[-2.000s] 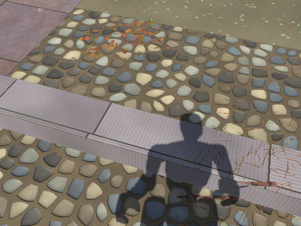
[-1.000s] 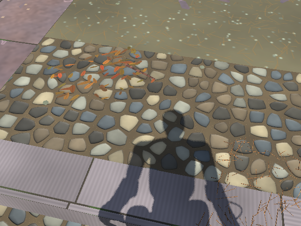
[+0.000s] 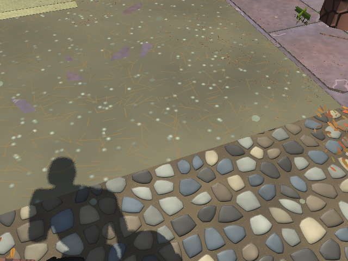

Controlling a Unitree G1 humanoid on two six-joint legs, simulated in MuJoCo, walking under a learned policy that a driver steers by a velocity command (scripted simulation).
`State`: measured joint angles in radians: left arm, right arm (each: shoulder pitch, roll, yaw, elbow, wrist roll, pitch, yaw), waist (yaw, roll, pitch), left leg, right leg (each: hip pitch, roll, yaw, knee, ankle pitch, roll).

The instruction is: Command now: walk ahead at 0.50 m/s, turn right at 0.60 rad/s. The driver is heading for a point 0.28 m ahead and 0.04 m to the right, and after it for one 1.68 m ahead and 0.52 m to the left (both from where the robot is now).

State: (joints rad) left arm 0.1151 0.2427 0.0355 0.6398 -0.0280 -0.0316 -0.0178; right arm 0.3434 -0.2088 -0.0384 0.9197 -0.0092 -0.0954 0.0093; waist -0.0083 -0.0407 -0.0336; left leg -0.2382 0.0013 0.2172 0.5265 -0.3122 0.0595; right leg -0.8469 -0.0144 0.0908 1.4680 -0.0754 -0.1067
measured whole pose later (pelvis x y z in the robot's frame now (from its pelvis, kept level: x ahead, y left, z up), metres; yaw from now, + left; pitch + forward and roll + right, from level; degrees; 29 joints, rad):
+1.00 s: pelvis +0.27 +0.03 +0.01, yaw +13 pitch +5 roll -3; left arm 0.08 0.28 0.08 0.71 0.00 0.01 0.06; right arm 0.20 -0.28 -0.07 0.66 0.01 0.01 -0.03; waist -0.01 -0.02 0.01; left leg -0.35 -0.03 -0.06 0.49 -0.21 0.06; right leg -0.59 0.01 0.04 1.05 -0.38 0.08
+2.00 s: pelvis +0.27 +0.03 +0.00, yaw +33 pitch +2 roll +0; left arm 0.24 0.27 0.06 0.74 -0.01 -0.04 0.00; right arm 0.26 -0.26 -0.05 0.68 0.02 0.00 -0.01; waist 0.00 0.02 -0.04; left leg -0.27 -0.01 -0.01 0.54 -0.31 0.03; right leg -0.22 -0.01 -0.04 0.51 -0.33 -0.04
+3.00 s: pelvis +0.55 +0.24 +0.00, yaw +32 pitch +0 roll +1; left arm 0.16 0.23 0.03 0.72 0.01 0.00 0.01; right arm 0.19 -0.24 -0.02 0.85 -0.02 -0.01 -0.01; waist -0.02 0.02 0.00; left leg -0.20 -0.01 0.05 0.53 -0.34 0.01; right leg -0.35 -0.03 0.01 0.56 -0.22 0.01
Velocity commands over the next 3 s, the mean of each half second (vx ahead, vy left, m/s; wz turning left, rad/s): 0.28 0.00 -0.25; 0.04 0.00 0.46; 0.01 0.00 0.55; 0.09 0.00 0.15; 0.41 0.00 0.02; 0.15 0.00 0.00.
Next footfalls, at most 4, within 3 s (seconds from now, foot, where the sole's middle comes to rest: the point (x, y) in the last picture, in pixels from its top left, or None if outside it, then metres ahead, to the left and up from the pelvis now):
0.28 right None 0.31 -0.12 -0.77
0.76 left None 0.31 0.13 -0.77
1.24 right None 0.37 -0.09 -0.77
1.62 left None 0.23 0.14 -0.77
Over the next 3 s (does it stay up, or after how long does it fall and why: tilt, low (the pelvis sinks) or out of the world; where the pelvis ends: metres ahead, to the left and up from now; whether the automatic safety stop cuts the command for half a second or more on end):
stays up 0.55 0.24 0.00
